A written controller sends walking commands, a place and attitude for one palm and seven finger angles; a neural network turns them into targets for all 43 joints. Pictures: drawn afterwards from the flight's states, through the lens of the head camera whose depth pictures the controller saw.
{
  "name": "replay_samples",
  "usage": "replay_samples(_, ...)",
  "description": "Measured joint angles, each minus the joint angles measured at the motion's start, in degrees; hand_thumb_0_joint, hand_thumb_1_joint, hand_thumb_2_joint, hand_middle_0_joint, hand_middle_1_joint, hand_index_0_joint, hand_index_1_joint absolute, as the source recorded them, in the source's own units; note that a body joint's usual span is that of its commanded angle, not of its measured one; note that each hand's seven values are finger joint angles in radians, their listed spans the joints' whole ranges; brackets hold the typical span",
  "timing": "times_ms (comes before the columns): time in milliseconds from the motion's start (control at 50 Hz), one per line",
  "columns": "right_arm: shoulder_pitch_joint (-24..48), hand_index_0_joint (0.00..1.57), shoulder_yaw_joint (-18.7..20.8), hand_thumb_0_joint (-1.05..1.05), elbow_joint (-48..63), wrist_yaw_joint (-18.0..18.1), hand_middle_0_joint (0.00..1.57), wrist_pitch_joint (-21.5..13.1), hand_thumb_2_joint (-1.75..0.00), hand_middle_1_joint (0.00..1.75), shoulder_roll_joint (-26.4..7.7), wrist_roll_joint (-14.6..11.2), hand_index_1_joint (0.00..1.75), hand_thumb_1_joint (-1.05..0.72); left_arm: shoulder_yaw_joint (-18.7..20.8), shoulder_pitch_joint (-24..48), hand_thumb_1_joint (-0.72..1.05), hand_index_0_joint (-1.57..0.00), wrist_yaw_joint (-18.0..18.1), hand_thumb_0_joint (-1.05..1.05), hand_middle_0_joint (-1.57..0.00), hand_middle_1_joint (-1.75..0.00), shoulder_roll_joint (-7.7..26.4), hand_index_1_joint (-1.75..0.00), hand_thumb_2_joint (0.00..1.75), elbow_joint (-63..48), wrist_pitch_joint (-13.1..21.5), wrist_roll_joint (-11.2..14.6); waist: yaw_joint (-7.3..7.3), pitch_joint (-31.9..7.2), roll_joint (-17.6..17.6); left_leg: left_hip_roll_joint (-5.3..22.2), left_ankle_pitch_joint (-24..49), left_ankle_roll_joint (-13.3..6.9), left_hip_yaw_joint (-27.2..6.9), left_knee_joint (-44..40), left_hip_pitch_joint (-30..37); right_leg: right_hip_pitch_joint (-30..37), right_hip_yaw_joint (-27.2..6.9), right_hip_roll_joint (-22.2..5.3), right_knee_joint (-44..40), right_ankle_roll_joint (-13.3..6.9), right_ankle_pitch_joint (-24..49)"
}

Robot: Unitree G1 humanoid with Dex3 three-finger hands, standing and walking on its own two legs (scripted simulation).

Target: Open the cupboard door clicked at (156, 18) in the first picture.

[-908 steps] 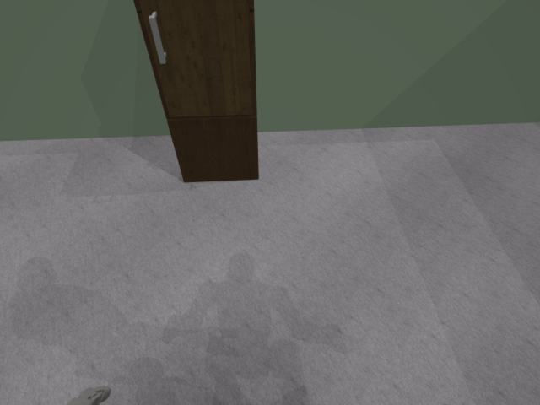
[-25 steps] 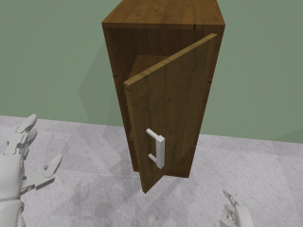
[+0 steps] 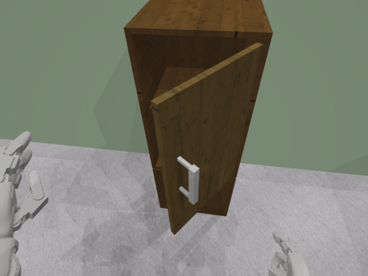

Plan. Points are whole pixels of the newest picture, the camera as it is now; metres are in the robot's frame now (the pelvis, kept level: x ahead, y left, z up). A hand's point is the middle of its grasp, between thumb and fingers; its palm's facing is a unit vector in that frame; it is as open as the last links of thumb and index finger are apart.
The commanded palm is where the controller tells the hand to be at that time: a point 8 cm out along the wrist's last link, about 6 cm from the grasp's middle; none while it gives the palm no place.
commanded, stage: step back with the hand held close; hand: left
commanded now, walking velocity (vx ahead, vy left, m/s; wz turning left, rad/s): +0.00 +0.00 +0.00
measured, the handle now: (187, 181) +0.35 +0.05 -0.02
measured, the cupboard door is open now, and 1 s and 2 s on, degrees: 53 53 53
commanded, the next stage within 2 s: stop stepping back and stand still in 1.42 s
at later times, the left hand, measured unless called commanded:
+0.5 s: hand (30, 212) +0.16 +0.27 +0.15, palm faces +0.35 -0.76 -0.54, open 7.4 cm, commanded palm +0.10 +0.31 +0.17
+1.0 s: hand out of the picture +0.09 +0.28 +0.15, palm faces +0.47 -0.71 -0.52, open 7.4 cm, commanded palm +0.02 +0.32 +0.17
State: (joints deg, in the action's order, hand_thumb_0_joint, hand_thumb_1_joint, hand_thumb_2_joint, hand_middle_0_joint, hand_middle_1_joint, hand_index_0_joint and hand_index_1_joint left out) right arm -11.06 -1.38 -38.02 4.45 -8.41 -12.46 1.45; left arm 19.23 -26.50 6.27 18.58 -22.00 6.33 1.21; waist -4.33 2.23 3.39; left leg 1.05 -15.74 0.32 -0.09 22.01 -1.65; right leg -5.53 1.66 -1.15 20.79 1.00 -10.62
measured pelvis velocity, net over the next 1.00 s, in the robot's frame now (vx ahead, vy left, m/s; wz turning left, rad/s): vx -0.11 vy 0.01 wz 0.04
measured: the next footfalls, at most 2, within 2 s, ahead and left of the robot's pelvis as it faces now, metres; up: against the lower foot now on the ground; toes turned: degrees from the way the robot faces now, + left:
left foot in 1.70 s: -0.12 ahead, +0.14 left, +0.00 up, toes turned +6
right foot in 1.90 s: -0.23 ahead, -0.11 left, +0.00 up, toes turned +9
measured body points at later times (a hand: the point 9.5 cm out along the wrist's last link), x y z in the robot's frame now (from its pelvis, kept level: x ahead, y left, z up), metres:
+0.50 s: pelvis -0.04 +0.01 +0.00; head -0.01 +0.01 +0.44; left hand +0.14 +0.31 +0.18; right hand +0.14 -0.23 -0.08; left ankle -0.04 +0.12 -0.74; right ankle +0.01 -0.13 -0.74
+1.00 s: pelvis -0.11 +0.01 -0.02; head -0.08 +0.03 +0.42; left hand +0.06 +0.32 +0.18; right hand +0.06 -0.23 -0.10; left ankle -0.04 +0.12 -0.74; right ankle +0.01 -0.13 -0.74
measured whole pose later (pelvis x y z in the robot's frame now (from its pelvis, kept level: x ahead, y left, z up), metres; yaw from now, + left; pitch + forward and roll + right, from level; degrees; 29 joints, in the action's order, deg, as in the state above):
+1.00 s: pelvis -0.11 +0.01 -0.02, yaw +2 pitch -1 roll -1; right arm -12.7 -0.4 -33.1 4.6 -6.4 -12.6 0.6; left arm 27.3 -29.9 8.6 24.4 -29.9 15.3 -1.3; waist -0.1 4.3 -1.4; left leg -0.6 -15.1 -1.8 -0.4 38.1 -23.8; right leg -24.6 -1.3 -1.1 31.8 2.0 -6.2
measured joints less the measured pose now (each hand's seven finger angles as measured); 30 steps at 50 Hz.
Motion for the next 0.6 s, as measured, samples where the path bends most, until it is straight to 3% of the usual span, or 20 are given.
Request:
replay_samples(140,0.15,0.21,-0.1,0.01,0.16,0.04,0.2,0.25,-0.9,0.3,-0.03,-0.2,0.3,-0.91,0.57,1.06,0.89,-0.21,-0.08,0.02,-0.21,-0.31,-0.12,-0.3,0.9,0.47,0.15,-0.04,0.11,0.08,0.08,0.17,0.29,0.03,-0.07,0.16,-0.58,-0.25,0.08,0.17,-0.47,-0.06,0.57)
replay_samples(240,1.66,0.21,-0.32,0.01,2.49,-0.23,0.21,2.81,-0.9,0.3,-0.63,-0.28,0.3,-0.9,3.99,0.49,0.89,-0.21,-0.02,0.02,-0.21,-0.31,1.65,-0.3,0.9,-0.43,3.26,-0.16,2.21,-0.35,-0.15,0.29,0.41,-0.13,-0.34,2.22,-5.76,-4.32,0.31,0.3,-0.69,0.04,1.91)
replay_samples(360,2.46,0.21,1.29,0.01,4.59,0.22,0.21,5.21,-0.9,0.3,-1.64,-0.6,0.3,-0.91,3.17,-4.3,0.89,-0.21,-0.37,0.02,-0.21,-0.31,3.21,-0.3,0.9,-3.61,3.72,0.06,3.71,0.11,-0.79,-0.75,1.43,-0.75,0.62,2.81,-9.21,-8.35,-0.74,-0.71,0.6,0.78,2.81)
replay_samples(600,1.26,0.21,1.44,0.01,6.19,0.62,0.2,6.15,-0.9,0.3,-0.79,-1.23,0.3,-0.91,5.38,-4.88,0.89,-0.21,1.08,0.02,-0.22,-0.31,5.39,-0.3,0.9,-5.83,4.67,-0.59,3.39,1.16,-3.59,-1.79,2.55,-1.63,1.06,6.97,-14.05,-12.98,-1.37,-1.74,4.28,1.38,4.29)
